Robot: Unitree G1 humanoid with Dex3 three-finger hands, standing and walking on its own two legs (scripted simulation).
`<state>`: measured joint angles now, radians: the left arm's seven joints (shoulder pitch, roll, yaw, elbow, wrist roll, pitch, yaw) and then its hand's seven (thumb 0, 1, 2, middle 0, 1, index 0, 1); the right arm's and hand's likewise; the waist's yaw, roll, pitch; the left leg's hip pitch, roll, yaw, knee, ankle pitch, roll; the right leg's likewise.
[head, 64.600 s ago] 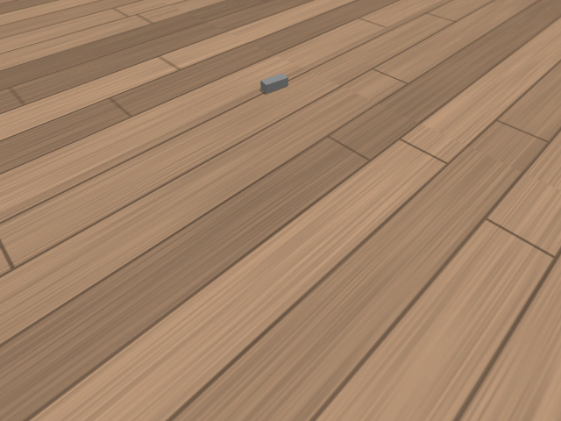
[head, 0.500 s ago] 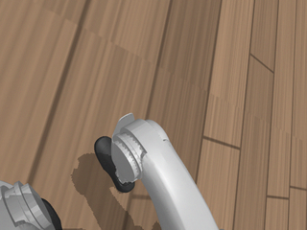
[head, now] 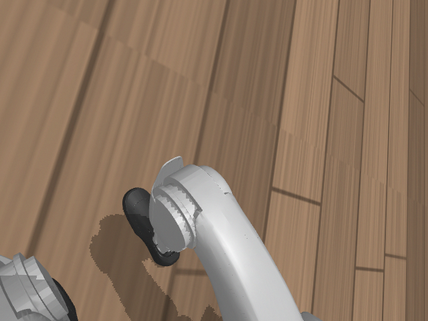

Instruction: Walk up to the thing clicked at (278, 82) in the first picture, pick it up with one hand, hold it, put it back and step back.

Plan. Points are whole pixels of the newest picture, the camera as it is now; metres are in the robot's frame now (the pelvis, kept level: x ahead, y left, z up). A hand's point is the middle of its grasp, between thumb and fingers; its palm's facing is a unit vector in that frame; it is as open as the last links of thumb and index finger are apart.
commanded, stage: rest palm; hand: left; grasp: from above
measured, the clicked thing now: out of the picture +0.52 +0.32 -0.31
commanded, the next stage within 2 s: close in 0.26 s
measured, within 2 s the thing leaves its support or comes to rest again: neither
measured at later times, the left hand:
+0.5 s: hand out of the picture +0.51 +0.31 -0.28, palm faces -0.22 -0.34 -0.91, open 13.0 cm
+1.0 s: hand out of the picture +0.51 +0.30 -0.28, palm faces -0.24 -0.35 -0.91, open 12.4 cm
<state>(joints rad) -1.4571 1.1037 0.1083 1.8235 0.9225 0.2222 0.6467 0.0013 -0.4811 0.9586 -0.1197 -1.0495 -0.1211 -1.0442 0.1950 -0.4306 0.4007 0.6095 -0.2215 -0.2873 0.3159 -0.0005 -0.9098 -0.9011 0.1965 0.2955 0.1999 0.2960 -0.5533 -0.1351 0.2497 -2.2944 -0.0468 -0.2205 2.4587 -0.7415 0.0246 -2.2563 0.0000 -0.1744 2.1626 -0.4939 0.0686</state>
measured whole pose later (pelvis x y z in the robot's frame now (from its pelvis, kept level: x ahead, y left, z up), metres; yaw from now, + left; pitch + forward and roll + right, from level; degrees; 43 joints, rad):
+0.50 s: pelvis +0.00 +0.00 +0.00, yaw +0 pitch +32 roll -17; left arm -1.44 1.14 0.14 1.77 0.90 0.22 0.67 0.00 -0.38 0.96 -0.18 -1.06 -0.19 -1.05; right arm 0.19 -0.44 0.43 0.58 -0.22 -0.28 0.32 0.01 -0.91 -0.90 0.20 0.30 0.20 0.30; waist -0.55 -0.17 0.31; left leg -2.30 -0.04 -0.23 2.45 -0.74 0.01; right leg -2.26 0.00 -0.18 2.15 -0.48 0.06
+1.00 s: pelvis +0.00 +0.00 +0.00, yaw -1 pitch +32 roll -17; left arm -1.43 1.12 0.11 1.80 0.89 0.22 0.67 0.00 -0.27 0.84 -0.24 -0.99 -0.26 -0.97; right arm 0.18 -0.43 0.43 0.59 -0.22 -0.28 0.31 0.01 -0.91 -0.90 0.20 0.30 0.20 0.30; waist -0.55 -0.16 0.29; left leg -2.29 -0.04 -0.23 2.44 -0.74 0.02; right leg -2.25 0.00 -0.19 2.14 -0.49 0.07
